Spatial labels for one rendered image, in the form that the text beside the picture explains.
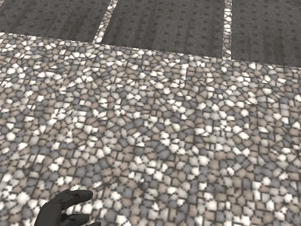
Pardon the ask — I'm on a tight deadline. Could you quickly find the left robot hand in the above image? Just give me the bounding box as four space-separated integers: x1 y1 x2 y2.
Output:
34 188 102 226

